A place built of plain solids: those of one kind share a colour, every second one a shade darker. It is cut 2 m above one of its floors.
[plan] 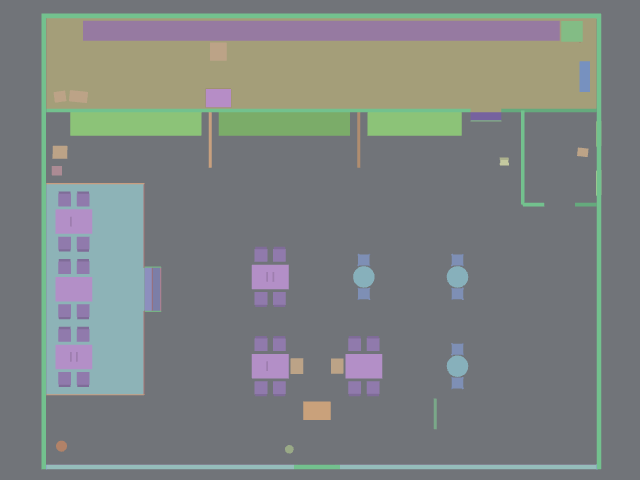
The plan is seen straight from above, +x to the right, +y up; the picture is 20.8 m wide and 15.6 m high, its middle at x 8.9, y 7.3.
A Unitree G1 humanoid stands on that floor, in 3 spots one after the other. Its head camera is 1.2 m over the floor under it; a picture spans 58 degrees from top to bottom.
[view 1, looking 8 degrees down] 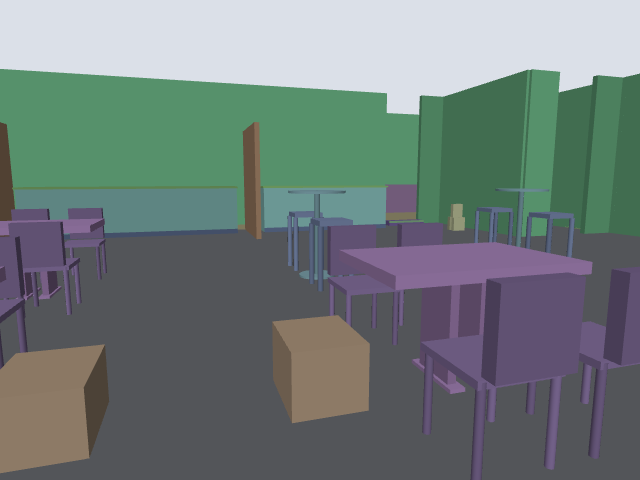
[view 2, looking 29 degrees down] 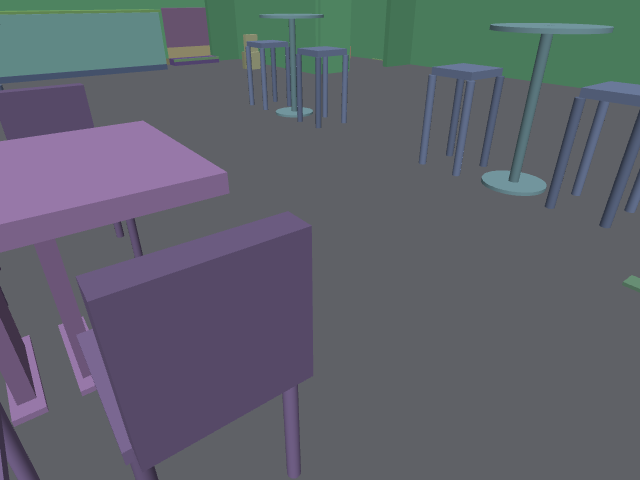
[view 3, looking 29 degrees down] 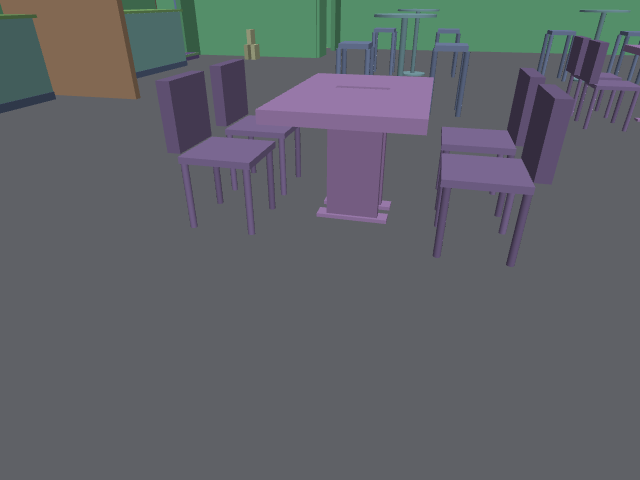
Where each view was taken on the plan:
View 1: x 8.80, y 1.00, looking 73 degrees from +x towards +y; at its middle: bar_stool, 4.59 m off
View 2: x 10.40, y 1.65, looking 53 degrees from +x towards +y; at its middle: ground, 2.48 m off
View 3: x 4.74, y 5.70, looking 14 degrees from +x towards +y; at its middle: ground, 2.48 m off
